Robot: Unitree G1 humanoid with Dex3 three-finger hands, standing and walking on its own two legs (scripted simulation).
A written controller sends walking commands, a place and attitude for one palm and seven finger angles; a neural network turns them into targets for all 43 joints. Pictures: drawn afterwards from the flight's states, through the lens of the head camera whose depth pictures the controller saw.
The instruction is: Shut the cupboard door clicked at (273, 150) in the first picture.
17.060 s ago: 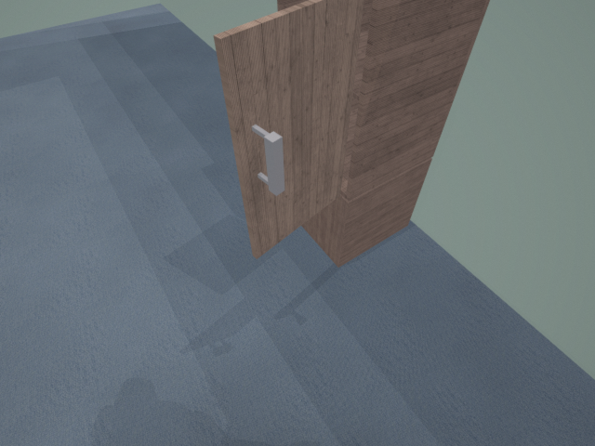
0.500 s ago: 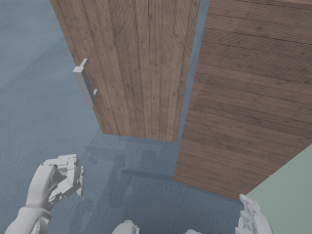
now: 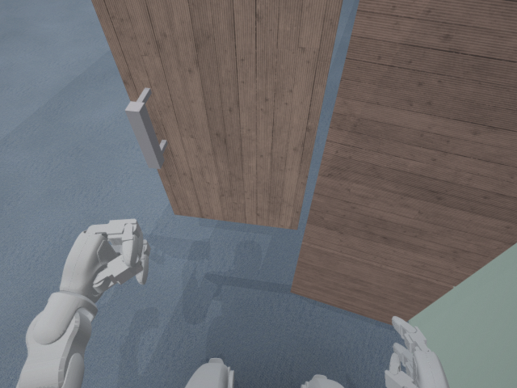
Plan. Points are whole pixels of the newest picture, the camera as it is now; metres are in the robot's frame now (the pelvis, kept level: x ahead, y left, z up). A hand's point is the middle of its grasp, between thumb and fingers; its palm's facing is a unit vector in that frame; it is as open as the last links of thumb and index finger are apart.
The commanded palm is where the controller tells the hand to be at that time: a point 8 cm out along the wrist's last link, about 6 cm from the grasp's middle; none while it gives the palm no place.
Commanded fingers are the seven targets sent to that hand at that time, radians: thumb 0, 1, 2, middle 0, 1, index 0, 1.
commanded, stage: bring the fist close to the handle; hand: left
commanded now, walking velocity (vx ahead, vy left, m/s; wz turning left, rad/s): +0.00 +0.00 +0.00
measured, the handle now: (151, 129) +0.54 +0.23 +0.07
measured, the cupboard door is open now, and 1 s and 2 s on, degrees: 100 100 92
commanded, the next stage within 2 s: push the door shut along its arc in 1.10 s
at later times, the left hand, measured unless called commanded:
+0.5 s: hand (146, 194) +0.39 +0.20 +0.07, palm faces -0.07 -1.00 -0.02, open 3.1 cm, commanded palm +0.38 +0.26 +0.07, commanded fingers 0.00 0.90 0.90 -1.30 -1.50 -1.30 -1.50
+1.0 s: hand (151, 175) +0.43 +0.21 +0.07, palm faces -0.09 -1.00 +0.01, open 3.1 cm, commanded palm +0.41 +0.26 +0.07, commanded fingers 0.00 0.90 0.90 -1.30 -1.50 -1.30 -1.50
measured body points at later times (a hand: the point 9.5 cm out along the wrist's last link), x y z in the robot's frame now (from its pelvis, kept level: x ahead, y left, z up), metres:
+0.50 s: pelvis +0.00 +0.00 +0.00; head +0.08 +0.01 +0.45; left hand +0.39 +0.26 +0.08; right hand +0.11 -0.26 -0.10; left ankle +0.04 +0.12 -0.67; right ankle +0.00 -0.12 -0.67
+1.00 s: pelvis +0.00 +0.00 +0.00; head +0.09 +0.01 +0.44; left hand +0.43 +0.26 +0.07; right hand +0.05 -0.27 -0.11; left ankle +0.04 +0.12 -0.67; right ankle +0.00 -0.12 -0.67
